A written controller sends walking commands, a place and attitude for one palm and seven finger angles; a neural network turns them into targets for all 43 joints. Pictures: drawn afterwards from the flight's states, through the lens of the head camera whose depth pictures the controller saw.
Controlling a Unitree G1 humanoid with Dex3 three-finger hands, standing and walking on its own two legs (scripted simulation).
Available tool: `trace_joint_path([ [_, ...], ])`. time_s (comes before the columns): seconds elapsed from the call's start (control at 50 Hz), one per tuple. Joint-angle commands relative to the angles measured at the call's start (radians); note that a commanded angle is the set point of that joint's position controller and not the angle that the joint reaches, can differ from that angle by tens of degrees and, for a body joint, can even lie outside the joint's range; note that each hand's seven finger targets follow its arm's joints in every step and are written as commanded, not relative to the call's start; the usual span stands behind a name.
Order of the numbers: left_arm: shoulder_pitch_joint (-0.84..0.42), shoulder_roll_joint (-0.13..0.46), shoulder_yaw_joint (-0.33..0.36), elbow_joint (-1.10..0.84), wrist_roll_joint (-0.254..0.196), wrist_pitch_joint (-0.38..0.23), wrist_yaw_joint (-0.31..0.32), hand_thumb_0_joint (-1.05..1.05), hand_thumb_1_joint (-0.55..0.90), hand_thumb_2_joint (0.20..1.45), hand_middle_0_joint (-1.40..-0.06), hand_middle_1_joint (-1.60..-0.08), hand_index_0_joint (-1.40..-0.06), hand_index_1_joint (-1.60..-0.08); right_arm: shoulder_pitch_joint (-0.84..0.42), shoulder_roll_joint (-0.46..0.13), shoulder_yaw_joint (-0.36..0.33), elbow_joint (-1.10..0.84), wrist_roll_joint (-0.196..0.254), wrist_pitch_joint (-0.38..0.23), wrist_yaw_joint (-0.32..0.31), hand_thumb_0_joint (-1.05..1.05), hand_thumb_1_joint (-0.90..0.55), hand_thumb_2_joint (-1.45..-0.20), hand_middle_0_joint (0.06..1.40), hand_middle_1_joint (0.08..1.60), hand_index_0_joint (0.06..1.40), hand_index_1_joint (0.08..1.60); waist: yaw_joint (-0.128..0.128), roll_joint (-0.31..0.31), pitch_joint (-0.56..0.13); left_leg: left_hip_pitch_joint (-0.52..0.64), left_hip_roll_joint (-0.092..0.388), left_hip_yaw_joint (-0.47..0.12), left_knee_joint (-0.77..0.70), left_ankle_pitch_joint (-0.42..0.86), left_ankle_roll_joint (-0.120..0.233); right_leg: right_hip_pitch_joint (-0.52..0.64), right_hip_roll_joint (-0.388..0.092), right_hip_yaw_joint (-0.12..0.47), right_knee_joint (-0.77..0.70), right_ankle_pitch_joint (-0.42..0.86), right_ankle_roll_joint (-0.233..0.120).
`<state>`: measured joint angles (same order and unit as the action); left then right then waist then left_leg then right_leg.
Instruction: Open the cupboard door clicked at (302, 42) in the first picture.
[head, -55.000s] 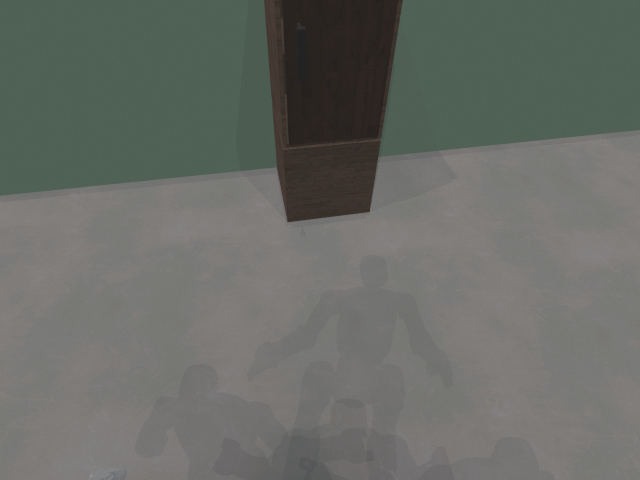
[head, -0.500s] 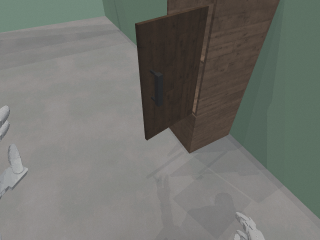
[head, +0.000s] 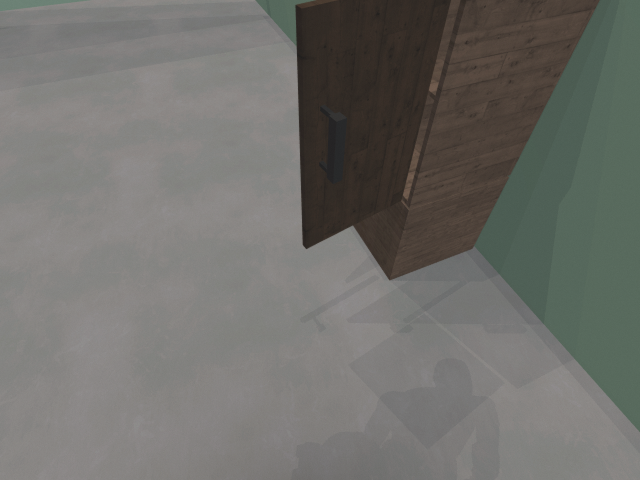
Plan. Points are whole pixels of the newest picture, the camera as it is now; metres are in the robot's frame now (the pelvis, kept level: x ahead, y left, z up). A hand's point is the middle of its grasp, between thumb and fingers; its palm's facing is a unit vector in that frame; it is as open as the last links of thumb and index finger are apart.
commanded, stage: let the arm hang, fingers relaxed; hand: left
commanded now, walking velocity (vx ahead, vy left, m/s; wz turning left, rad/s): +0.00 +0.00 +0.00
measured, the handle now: (330, 144) +0.72 +0.02 +0.00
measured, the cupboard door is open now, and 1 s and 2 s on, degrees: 100 100 100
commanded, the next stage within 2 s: look to check the result in 0.66 s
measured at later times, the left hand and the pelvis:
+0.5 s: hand out of the picture +0.02 +0.19 -0.17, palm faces +0.01 -0.98 -0.20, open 7.4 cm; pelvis +0.00 +0.02 +0.01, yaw -1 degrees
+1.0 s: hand out of the picture +0.07 +0.25 -0.16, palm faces -0.02 -0.96 -0.29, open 7.4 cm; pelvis +0.02 +0.03 +0.01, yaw -1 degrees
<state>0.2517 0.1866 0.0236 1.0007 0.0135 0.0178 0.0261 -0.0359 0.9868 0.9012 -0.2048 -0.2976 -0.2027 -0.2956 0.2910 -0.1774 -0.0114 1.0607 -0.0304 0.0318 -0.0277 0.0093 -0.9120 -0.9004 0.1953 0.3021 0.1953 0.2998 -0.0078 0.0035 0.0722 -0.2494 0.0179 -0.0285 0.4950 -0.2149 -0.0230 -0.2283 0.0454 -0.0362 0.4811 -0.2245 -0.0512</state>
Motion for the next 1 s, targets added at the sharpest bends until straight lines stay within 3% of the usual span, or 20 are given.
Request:
trace_joint_path([
  [0.0,0.002,0.117,0.019,0.013,-0.006,-0.022,0.003,0.000,0.900,0.900,-0.200,-0.300,-0.200,-0.300,0.022,-0.085,-0.016,-0.006,0.003,-0.021,-0.001,0.000,-0.900,-0.900,0.200,0.300,0.200,0.300,0.002,0.010,-0.028,-0.003,0.058,-0.057,-0.145,-0.062,0.050,0.021,-0.123,0.156,-0.200,-0.113,-0.007],
  [0.04,0.003,0.122,0.021,0.038,-0.005,-0.022,0.002,0.000,0.900,0.900,-0.200,-0.300,-0.200,-0.300,0.044,-0.090,-0.019,0.014,0.003,-0.019,-0.001,0.000,-0.900,-0.900,0.200,0.300,0.200,0.300,-0.003,-0.027,-0.016,0.018,0.045,-0.045,-0.137,-0.072,0.051,-0.012,-0.130,0.165,-0.228,-0.173,-0.008],
  [0.12,0.009,0.120,0.023,0.066,-0.004,-0.020,0.004,0.000,0.900,0.900,-0.200,-0.300,-0.200,-0.300,0.074,-0.083,-0.019,0.038,0.001,-0.016,-0.002,0.000,-0.900,-0.900,0.200,0.300,0.200,0.300,-0.009,-0.021,0.003,0.025,0.045,-0.042,-0.136,-0.088,0.053,-0.054,-0.128,0.167,-0.237,-0.223,-0.010],
  [0.42,0.027,0.095,0.022,0.097,-0.003,-0.027,0.007,0.000,0.900,0.900,-0.200,-0.300,-0.200,-0.300,0.053,-0.070,-0.017,0.048,0.005,-0.037,-0.007,0.000,-0.900,-0.900,0.200,0.300,0.200,0.300,0.002,0.016,0.018,-0.005,0.067,-0.069,-0.185,-0.045,0.056,-0.013,-0.124,0.137,-0.164,-0.060,-0.003],
  [0.76,-0.047,0.178,0.029,0.086,0.000,-0.041,-0.001,0.000,0.900,0.900,-0.200,-0.300,-0.200,-0.300,-0.060,-0.174,-0.032,0.033,0.007,-0.048,0.000,0.000,-0.900,-0.900,0.200,0.300,0.200,0.300,0.000,0.012,-0.022,0.054,0.080,-0.085,-0.204,0.003,0.059,0.019,-0.135,0.138,-0.166,0.007,0.000],
  [0.98,-0.113,0.257,0.031,0.082,-0.002,-0.052,-0.004,0.000,0.900,0.900,-0.200,-0.300,-0.200,-0.300,-0.142,-0.256,-0.034,0.026,0.012,-0.053,0.005,0.000,-0.900,-0.900,0.200,0.300,0.200,0.300,0.003,0.002,-0.082,0.117,0.086,-0.075,-0.193,0.138,0.056,0.081,-0.155,0.142,-0.178,0.129,0.000],
])
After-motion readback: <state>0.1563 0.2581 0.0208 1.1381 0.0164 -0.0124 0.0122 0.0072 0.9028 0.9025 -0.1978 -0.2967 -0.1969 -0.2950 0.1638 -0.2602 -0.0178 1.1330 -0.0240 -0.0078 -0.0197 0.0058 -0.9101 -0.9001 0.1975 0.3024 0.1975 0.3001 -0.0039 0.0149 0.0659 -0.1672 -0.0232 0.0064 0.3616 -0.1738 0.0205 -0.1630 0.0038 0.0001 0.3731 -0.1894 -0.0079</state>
